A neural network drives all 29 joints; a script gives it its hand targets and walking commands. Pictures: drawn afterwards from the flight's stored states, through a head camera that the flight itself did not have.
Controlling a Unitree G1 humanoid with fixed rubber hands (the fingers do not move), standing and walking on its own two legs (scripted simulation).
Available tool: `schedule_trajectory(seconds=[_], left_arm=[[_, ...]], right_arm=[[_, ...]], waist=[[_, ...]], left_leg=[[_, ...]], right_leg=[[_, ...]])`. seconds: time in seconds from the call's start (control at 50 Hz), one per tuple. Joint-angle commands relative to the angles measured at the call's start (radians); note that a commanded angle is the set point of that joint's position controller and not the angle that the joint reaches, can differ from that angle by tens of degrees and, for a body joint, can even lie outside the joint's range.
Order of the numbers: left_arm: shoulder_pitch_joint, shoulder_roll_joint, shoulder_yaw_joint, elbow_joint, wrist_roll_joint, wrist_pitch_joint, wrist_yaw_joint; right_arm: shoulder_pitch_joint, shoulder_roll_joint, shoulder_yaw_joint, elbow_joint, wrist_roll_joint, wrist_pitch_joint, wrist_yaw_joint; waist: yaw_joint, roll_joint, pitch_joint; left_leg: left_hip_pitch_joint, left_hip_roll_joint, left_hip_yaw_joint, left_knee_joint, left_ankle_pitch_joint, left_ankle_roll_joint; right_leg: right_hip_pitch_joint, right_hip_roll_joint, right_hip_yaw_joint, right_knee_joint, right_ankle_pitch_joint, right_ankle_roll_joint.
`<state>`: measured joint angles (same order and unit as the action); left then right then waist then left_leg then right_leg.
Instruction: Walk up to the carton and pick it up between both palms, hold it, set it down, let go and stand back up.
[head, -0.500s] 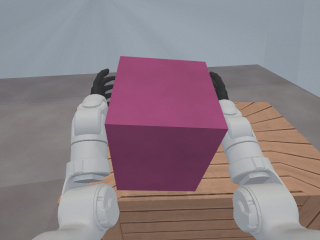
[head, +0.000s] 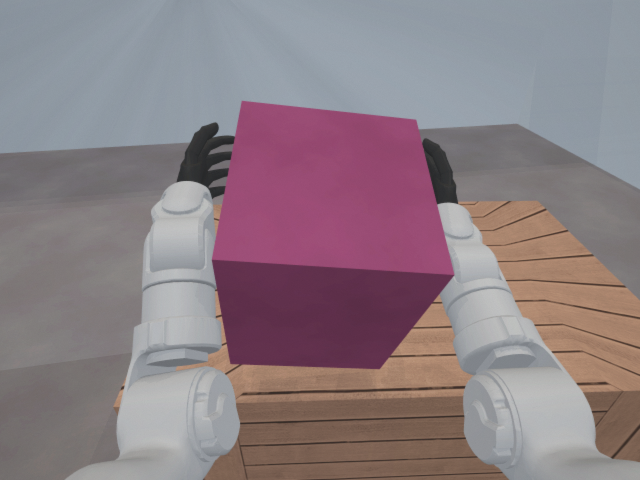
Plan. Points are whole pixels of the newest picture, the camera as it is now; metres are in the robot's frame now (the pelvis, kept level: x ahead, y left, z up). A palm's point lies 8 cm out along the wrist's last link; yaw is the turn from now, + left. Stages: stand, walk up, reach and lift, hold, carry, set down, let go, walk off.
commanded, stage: set down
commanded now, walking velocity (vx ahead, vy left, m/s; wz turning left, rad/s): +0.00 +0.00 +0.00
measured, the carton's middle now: (317, 249) +0.34 +0.03 +0.19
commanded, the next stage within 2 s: none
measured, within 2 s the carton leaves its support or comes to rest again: neither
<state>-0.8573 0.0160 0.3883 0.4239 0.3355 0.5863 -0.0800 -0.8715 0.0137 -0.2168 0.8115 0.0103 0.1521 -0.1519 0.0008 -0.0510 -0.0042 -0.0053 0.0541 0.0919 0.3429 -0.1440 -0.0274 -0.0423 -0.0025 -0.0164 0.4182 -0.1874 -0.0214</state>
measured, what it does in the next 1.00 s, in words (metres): stands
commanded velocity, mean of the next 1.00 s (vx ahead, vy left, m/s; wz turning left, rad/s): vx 0.00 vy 0.00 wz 0.00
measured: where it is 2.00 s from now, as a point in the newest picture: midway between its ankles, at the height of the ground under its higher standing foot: outside the picture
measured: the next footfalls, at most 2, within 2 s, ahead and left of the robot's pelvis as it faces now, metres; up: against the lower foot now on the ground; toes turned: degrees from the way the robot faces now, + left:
none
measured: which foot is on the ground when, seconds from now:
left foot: down 0.00-1.00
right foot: down 0.00-1.00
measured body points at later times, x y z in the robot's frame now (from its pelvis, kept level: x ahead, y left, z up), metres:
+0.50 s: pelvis +0.03 +0.00 +0.00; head -0.02 +0.02 +0.45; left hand +0.41 +0.19 +0.21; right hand +0.43 -0.11 +0.21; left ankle +0.04 +0.14 -0.74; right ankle +0.04 -0.10 -0.74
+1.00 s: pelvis +0.04 +0.00 +0.00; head +0.01 +0.02 +0.45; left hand +0.43 +0.18 +0.19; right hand +0.45 -0.12 +0.18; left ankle +0.04 +0.14 -0.74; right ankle +0.04 -0.10 -0.74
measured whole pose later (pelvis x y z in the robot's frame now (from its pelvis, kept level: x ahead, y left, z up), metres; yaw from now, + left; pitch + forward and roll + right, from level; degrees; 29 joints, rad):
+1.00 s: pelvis +0.04 +0.00 +0.00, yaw +0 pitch -8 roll +1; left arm -0.71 -0.06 0.39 0.37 0.34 0.44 -0.04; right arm -0.79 -0.03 -0.10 0.85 0.01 -0.01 -0.15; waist 0.00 -0.05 0.06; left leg -0.01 0.05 0.09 0.33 -0.18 -0.03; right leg -0.04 0.00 -0.02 0.40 -0.23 -0.02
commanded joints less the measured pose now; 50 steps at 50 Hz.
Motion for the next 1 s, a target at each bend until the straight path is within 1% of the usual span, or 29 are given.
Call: schedule_trajectory(seconds=[0.0,0.04,0.06,0.1,0.14,0.18,0.2,0.22,0.26,0.32,0.36,0.38,0.4,0.42,0.46,0.5,0.56,0.62,0.7,0.72,0.74,0.76,0.78,0.84,0.88,0.9,0.92,0.96,0.98], left_arm=[[-0.475,-0.455,-0.225,0.035,-0.025,-0.051,-0.154],[-0.466,-0.448,-0.218,0.036,-0.023,-0.065,-0.148],[-0.450,-0.446,-0.218,0.025,-0.024,-0.071,-0.145],[-0.432,-0.446,-0.213,0.018,-0.024,-0.079,-0.141],[-0.411,-0.451,-0.236,-0.013,-0.035,-0.088,-0.137],[-0.371,-0.463,-0.258,-0.051,-0.047,-0.102,-0.126],[-0.359,-0.461,-0.257,-0.054,-0.047,-0.107,-0.127],[-0.351,-0.462,-0.265,-0.075,-0.048,-0.113,-0.125],[-0.349,-0.466,-0.289,-0.107,-0.064,-0.120,-0.119],[-0.343,-0.496,-0.344,-0.188,-0.086,-0.134,-0.108],[-0.345,-0.510,-0.371,-0.233,-0.100,-0.138,-0.101],[-0.341,-0.511,-0.369,-0.234,-0.094,-0.135,-0.100],[-0.327,-0.518,-0.389,-0.244,-0.100,-0.131,-0.100],[-0.329,-0.511,-0.383,-0.246,-0.096,-0.132,-0.101],[-0.333,-0.518,-0.381,-0.229,-0.094,-0.129,-0.103],[-0.340,-0.517,-0.362,-0.198,-0.077,-0.126,-0.102],[-0.350,-0.497,-0.319,-0.145,-0.057,-0.123,-0.105],[-0.376,-0.505,-0.305,-0.100,-0.046,-0.126,-0.105],[-0.398,-0.491,-0.275,-0.041,-0.033,-0.140,-0.097],[-0.390,-0.491,-0.270,-0.032,-0.025,-0.140,-0.097],[-0.385,-0.492,-0.262,-0.008,-0.021,-0.141,-0.097],[-0.385,-0.485,-0.255,0.000,-0.020,-0.145,-0.094],[-0.395,-0.478,-0.246,-0.006,-0.016,-0.154,-0.091],[-0.380,-0.484,-0.256,-0.026,-0.021,-0.173,-0.078],[-0.373,-0.496,-0.265,-0.028,-0.034,-0.184,-0.073],[-0.361,-0.497,-0.272,-0.033,-0.036,-0.192,-0.070],[-0.364,-0.505,-0.278,-0.039,-0.038,-0.199,-0.066],[-0.357,-0.512,-0.274,-0.047,-0.035,-0.208,-0.057],[-0.349,-0.514,-0.287,-0.050,-0.041,-0.211,-0.056]], right_arm=[[-0.731,0.470,0.219,-0.224,-0.004,-0.122,0.119],[-0.703,0.469,0.228,-0.200,-0.012,-0.131,0.119],[-0.695,0.472,0.244,-0.213,-0.008,-0.135,0.121],[-0.667,0.469,0.258,-0.201,-0.003,-0.140,0.120],[-0.662,0.471,0.299,-0.236,0.013,-0.155,0.116],[-0.639,0.473,0.346,-0.256,0.037,-0.166,0.111],[-0.621,0.475,0.366,-0.255,0.047,-0.165,0.107],[-0.615,0.484,0.392,-0.270,0.061,-0.171,0.105],[-0.614,0.484,0.425,-0.298,0.082,-0.176,0.100],[-0.598,0.494,0.498,-0.337,0.128,-0.190,0.087],[-0.592,0.503,0.532,-0.361,0.147,-0.197,0.081],[-0.574,0.501,0.531,-0.350,0.151,-0.192,0.078],[-0.564,0.494,0.529,-0.352,0.152,-0.193,0.077],[-0.560,0.494,0.528,-0.345,0.145,-0.193,0.076],[-0.557,0.492,0.508,-0.336,0.138,-0.194,0.077],[-0.548,0.474,0.457,-0.277,0.117,-0.188,0.087],[-0.558,0.454,0.419,-0.245,0.093,-0.185,0.097],[-0.570,0.442,0.361,-0.221,0.058,-0.192,0.112],[-0.602,0.438,0.327,-0.205,0.025,-0.208,0.130],[-0.594,0.433,0.314,-0.192,0.015,-0.208,0.134],[-0.589,0.429,0.305,-0.175,0.011,-0.207,0.140],[-0.591,0.417,0.291,-0.173,0.001,-0.210,0.142],[-0.590,0.421,0.292,-0.164,-0.004,-0.213,0.146],[-0.587,0.429,0.316,-0.172,0.001,-0.224,0.150],[-0.591,0.428,0.329,-0.192,0.005,-0.235,0.146],[-0.591,0.431,0.344,-0.195,0.013,-0.239,0.144],[-0.596,0.425,0.344,-0.198,0.014,-0.246,0.143],[-0.585,0.421,0.351,-0.195,0.019,-0.250,0.145],[-0.579,0.415,0.354,-0.196,0.018,-0.253,0.146]], waist=[[0.050,-0.023,-0.137],[0.058,-0.032,-0.140],[0.073,-0.033,-0.158],[0.075,-0.021,-0.166],[0.076,-0.016,-0.211],[0.087,-0.008,-0.256],[0.086,-0.017,-0.269],[0.094,-0.005,-0.280],[0.086,0.001,-0.305],[0.073,0.024,-0.358],[0.068,0.027,-0.373],[0.062,0.038,-0.352],[0.045,0.035,-0.354],[0.048,0.035,-0.331],[0.041,0.037,-0.303],[0.033,0.042,-0.241],[0.051,0.028,-0.186],[0.051,0.038,-0.157],[0.076,0.020,-0.139],[0.083,0.020,-0.127],[0.080,0.020,-0.120],[0.079,0.004,-0.124],[0.091,0.009,-0.142],[0.106,0.014,-0.187],[0.097,0.007,-0.223],[0.102,0.006,-0.241],[0.098,0.010,-0.268],[0.109,0.016,-0.292],[0.101,0.018,-0.300]], left_leg=[[-0.050,-0.087,0.021,-0.146,-0.133,0.077],[-0.041,-0.090,0.022,-0.138,-0.118,0.080],[-0.032,-0.089,0.023,-0.134,-0.088,0.080],[-0.023,-0.089,0.024,-0.132,-0.060,0.077],[0.001,-0.092,0.024,-0.109,0.017,0.068],[0.024,-0.090,0.022,-0.085,0.117,0.055],[0.027,-0.094,0.022,-0.074,0.147,0.051],[0.031,-0.096,0.021,-0.065,0.176,0.046],[0.043,-0.096,0.014,-0.047,0.228,0.037],[0.091,-0.098,0.005,-0.005,0.363,0.013],[0.108,-0.099,0.002,0.007,0.397,0.003],[0.119,-0.101,0.001,0.009,0.404,-0.001],[0.135,-0.099,-0.002,0.009,0.416,-0.005],[0.123,-0.100,0.000,0.009,0.390,-0.002],[0.119,-0.097,-0.002,-0.005,0.355,0.001],[0.109,-0.093,0.004,-0.016,0.309,0.005],[0.093,-0.086,0.010,-0.043,0.232,0.020],[0.057,-0.078,0.014,-0.067,0.151,0.027],[0.010,-0.079,0.022,-0.084,0.082,0.044],[0.006,-0.076,0.024,-0.089,0.081,0.045],[0.001,-0.078,0.023,-0.092,0.067,0.050],[-0.001,-0.073,0.024,-0.093,0.060,0.048],[0.000,-0.075,0.027,-0.089,0.070,0.053],[0.016,-0.075,0.024,-0.074,0.139,0.047],[0.021,-0.079,0.019,-0.055,0.184,0.041],[0.029,-0.078,0.018,-0.048,0.208,0.039],[0.034,-0.079,0.016,-0.039,0.234,0.033],[0.047,-0.075,0.019,-0.028,0.267,0.028],[0.049,-0.075,0.019,-0.029,0.275,0.026]], right_leg=[[0.079,0.007,-0.085,-0.209,-0.155,0.089],[0.079,0.003,-0.087,-0.209,-0.143,0.090],[0.097,0.004,-0.085,-0.206,-0.114,0.088],[0.100,0.005,-0.087,-0.203,-0.085,0.090],[0.139,0.010,-0.088,-0.186,0.004,0.090],[0.177,0.014,-0.086,-0.164,0.134,0.088],[0.199,0.015,-0.079,-0.156,0.192,0.090],[0.219,0.015,-0.077,-0.148,0.235,0.091],[0.234,0.016,-0.075,-0.133,0.316,0.094],[0.253,0.030,-0.076,-0.111,0.448,0.091],[0.259,0.030,-0.077,-0.109,0.493,0.092],[0.249,0.033,-0.077,-0.111,0.494,0.091],[0.239,0.034,-0.080,-0.115,0.491,0.090],[0.233,0.029,-0.074,-0.122,0.472,0.088],[0.210,0.033,-0.079,-0.135,0.406,0.082],[0.161,0.033,-0.080,-0.153,0.292,0.075],[0.117,0.031,-0.083,-0.173,0.178,0.069],[0.082,0.031,-0.089,-0.184,0.066,0.058],[0.057,0.023,-0.088,-0.192,0.006,0.054],[0.053,0.024,-0.092,-0.189,0.007,0.053],[0.057,0.021,-0.087,-0.191,0.002,0.055],[0.054,0.023,-0.092,-0.188,-0.004,0.055],[0.057,0.021,-0.090,-0.185,0.012,0.057],[0.080,0.024,-0.090,-0.164,0.108,0.059],[0.098,0.026,-0.088,-0.154,0.181,0.065],[0.113,0.025,-0.082,-0.149,0.221,0.066],[0.120,0.028,-0.085,-0.145,0.246,0.065],[0.122,0.032,-0.084,-0.136,0.282,0.065],[0.121,0.035,-0.084,-0.140,0.287,0.063]])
